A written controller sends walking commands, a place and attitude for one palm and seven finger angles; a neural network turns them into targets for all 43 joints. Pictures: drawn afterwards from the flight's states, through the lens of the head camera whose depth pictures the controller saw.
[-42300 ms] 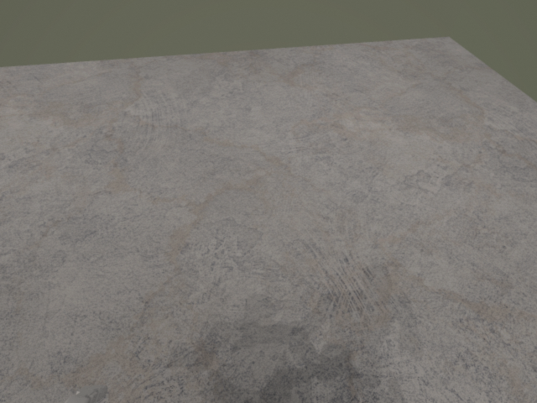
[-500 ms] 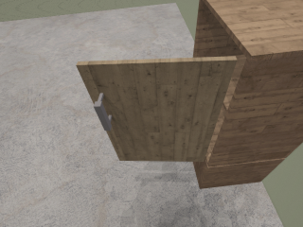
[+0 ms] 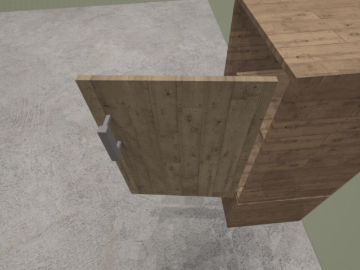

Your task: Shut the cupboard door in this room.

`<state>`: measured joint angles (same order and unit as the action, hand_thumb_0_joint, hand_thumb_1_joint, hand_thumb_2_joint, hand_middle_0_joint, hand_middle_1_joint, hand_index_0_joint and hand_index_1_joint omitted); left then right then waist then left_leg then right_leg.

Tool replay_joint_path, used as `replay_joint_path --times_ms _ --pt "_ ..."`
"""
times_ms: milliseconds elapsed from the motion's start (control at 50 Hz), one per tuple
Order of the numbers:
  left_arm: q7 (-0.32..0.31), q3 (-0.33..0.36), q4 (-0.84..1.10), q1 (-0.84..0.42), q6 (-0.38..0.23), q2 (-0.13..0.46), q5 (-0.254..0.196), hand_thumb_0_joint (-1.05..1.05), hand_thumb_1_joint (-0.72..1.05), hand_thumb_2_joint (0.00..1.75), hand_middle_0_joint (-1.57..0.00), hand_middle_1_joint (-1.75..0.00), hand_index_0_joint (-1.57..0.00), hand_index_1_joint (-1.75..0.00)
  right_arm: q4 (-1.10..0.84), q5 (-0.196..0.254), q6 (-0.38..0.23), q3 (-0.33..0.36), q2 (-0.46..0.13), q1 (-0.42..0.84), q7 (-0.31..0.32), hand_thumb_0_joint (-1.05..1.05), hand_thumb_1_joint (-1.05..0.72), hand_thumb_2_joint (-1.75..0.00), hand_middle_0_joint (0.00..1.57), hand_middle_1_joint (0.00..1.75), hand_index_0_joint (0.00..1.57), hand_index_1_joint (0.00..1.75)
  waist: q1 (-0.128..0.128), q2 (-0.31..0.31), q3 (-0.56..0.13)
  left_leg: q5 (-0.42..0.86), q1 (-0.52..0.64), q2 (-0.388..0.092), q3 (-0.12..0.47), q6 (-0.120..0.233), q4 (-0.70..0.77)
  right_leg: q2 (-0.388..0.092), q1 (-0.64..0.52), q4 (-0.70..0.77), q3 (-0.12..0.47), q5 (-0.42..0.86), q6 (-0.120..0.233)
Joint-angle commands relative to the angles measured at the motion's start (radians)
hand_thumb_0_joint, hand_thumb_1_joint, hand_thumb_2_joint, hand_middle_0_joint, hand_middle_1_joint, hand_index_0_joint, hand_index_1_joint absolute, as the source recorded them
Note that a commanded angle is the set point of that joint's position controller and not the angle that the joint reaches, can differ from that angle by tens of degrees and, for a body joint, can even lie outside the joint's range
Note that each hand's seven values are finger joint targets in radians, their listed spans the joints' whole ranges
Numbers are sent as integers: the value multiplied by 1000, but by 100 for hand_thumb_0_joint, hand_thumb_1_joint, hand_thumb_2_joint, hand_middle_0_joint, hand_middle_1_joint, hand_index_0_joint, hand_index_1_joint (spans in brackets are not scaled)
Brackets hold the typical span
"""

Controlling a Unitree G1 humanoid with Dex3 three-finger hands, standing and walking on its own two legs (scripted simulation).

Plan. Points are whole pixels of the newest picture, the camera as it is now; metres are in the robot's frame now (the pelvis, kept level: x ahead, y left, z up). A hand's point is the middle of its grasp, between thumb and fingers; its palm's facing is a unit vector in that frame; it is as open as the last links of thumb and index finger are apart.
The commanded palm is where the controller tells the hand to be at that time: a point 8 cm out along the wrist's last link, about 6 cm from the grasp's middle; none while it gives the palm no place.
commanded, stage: look again from close up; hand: left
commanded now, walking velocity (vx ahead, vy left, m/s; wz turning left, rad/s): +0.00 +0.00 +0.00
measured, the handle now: (112, 138) +0.43 +0.21 +0.02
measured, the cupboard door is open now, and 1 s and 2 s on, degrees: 82 82 82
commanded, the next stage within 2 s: raise the hand and make a fist in 0.64 s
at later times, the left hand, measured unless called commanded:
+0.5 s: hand out of the picture +0.02 +0.18 -0.17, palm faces +0.02 -0.98 -0.22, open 7.3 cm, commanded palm none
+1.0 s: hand (101, 233) +0.19 +0.18 -0.01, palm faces +0.10 -0.99 +0.02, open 6.9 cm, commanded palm +0.11 +0.24 -0.06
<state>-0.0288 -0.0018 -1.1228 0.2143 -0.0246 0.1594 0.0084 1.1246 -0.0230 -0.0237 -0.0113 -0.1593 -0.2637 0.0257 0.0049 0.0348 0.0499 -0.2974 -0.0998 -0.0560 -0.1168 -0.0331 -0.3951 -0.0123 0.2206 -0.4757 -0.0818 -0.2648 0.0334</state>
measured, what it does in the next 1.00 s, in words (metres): stands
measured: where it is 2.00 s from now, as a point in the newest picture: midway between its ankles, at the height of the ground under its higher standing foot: outside the picture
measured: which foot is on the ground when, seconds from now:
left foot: down 0.00-1.00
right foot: down 0.00-1.00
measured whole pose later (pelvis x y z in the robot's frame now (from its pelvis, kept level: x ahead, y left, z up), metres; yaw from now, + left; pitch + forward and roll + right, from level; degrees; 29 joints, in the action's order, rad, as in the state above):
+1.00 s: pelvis -0.03 +0.02 -0.04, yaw +2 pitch +9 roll +1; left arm 0.14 0.10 -0.20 0.30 -0.46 0.13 -0.22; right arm 0.72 -0.01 -0.33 0.07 -0.27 -0.24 0.01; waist 0.03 -0.01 -0.10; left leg -0.44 -0.52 -0.03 -0.08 0.00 -0.81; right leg -0.08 0.61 -0.84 -0.09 -0.38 0.01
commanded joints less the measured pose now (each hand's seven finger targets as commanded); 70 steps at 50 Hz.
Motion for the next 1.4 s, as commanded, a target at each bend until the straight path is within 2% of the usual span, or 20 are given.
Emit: replay_joint_path --times_ms 0,260,700,720,740,760,780,800,820,860,880,900,960,1000,1060,1120,1180,1220,1280,1380 --pt "-9 18 27 59 -8 115 3 0 90 90 -20 -30 -20 -30 -17 5 -3 15 -68 -90 8 0 -90 -90 20 30 20 30 -6 -54 -2 194 -38 -65 58 42 59 -115 -53 72 117 339 21" --pt "-9 21 25 68 -11 117 2 0 90 90 -20 -30 -20 -30 -12 6 -6 18 -71 -90 12 0 -90 -90 20 30 20 30 -5 -43 -43 250 -1 -71 57 39 54 -116 -86 68 112 412 24" --pt "-10 17 15 93 -5 92 2 0 90 90 -20 -30 -20 -30 3 7 -8 16 -55 -108 15 0 -90 -90 20 30 20 30 -10 -36 1 246 -7 -74 59 47 72 -108 -69 81 102 346 19" --pt "-50 22 -31 194 -20 127 9 0 90 90 -20 -30 -20 -30 -65 23 -10 36 -116 15 3 0 -90 -90 20 30 20 30 -50 -90 12 236 -139 -80 11 19 -192 -175 -88 60 171 800 -37" --pt "-30 361 1532 -675 -332 699 -151 0 90 90 -20 -30 -20 -30 -317 16 -222 53 -314 -97 149 0 -90 -90 20 30 20 30 92 -64 -413 414 280 -49 -44 45 -288 -84 -100 -49 166 640 -27" --pt "-51 45 1206 3 -229 220 -133 0 90 90 -22 -32 -22 -32 -334 60 -269 19 -199 5 129 0 -90 -90 20 30 20 30 27 339 -529 629 132 32 66 60 -158 -10 -98 -197 82 521 2" --pt "-57 -29 1195 189 -90 -10 -185 0 90 90 -24 -34 -24 -34 -371 49 -308 24 -176 54 91 0 -90 -90 20 30 20 30 -20 308 -427 782 66 -9 89 38 -100 -12 -26 -139 -9 267 -4" --pt "-63 -42 1095 132 -79 -17 -163 0 90 90 -25 -36 -25 -36 -341 68 -338 38 -186 18 72 0 -90 -90 20 30 20 30 39 90 -172 680 -39 -14 119 43 -125 -10 87 -106 -12 244 -20" --pt "-53 9 1095 63 -118 9 -170 0 90 90 -27 -38 -27 -38 -371 58 -349 75 -208 7 57 0 -90 -90 20 30 20 30 68 -48 -42 520 -144 11 125 46 -175 -13 157 -95 -17 324 -28" --pt "12 93 994 212 -232 29 -177 0 90 90 -31 -42 -31 -42 -439 22 -359 96 -215 12 33 0 -90 -90 20 30 20 30 23 -233 -105 337 -312 49 129 40 -264 -21 215 -173 -29 319 -38" --pt "62 112 926 318 -294 13 -192 0 90 90 -33 -44 -33 -44 -483 25 -363 102 -207 36 16 0 -90 -90 20 30 20 30 -20 -226 -122 281 -379 67 120 26 -291 -25 209 -218 -19 287 -30" --pt "118 99 881 388 -369 -35 -211 0 90 90 -35 -46 -35 -46 -513 23 -361 101 -191 51 0 0 -90 -90 20 30 20 30 -42 -289 -136 219 -453 76 112 16 -329 -23 237 -270 -15 238 -27" --pt "311 122 911 395 -621 -13 -251 0 90 90 -40 -52 -40 -52 -593 17 -344 115 -198 91 -43 0 -90 -90 20 30 20 30 -62 -236 -210 96 -626 94 88 5 -485 -34 328 -416 46 153 -7" --pt "373 181 951 320 -660 95 -243 0 90 90 -44 -56 -44 -56 -671 28 -316 119 -216 118 -55 0 -90 -90 20 30 20 30 -84 -108 -263 29 -701 104 69 20 -547 -50 367 -458 99 30 11" --pt "361 173 1143 168 -570 124 -268 0 90 90 -49 -62 -49 -62 -792 49 -283 107 -220 154 -36 0 -90 -90 20 30 20 30 -73 -25 -306 -116 -744 104 64 41 -568 -40 445 -448 121 -230 4" --pt "283 143 1376 45 -550 124 -270 0 90 90 -55 -68 -55 -68 -825 48 -268 91 -208 115 -14 0 -90 -90 20 30 20 30 -23 -10 -346 -226 -735 82 105 53 -586 -24 519 -436 122 -379 -6" --pt "237 102 1578 -80 -567 157 -243 0 90 90 -60 -74 -60 -74 -817 39 -276 72 -212 82 12 0 -90 -90 20 30 20 30 26 45 -386 -205 -702 67 136 65 -618 -5 559 -462 105 -319 -3" --pt "245 52 1521 -31 -538 121 -231 0 90 90 -64 -78 -64 -78 -800 39 -282 60 -215 64 21 0 -90 -90 20 30 20 30 46 32 -363 -211 -708 62 155 63 -616 2 576 -474 77 -293 -5" --pt "282 41 1399 39 -435 120 -230 0 90 90 -69 -84 -69 -84 -789 46 -282 47 -225 70 31 0 -90 -90 20 30 20 30 41 6 -323 -266 -747 64 173 61 -593 8 583 -463 57 -324 -8" --pt "284 169 1397 113 -275 203 -257 0 90 90 -79 -94 -79 -94 -820 61 -262 41 -210 85 44 0 -90 -90 20 30 20 30 -27 -29 -369 -244 -739 74 164 55 -536 3 461 -408 69 -354 -10"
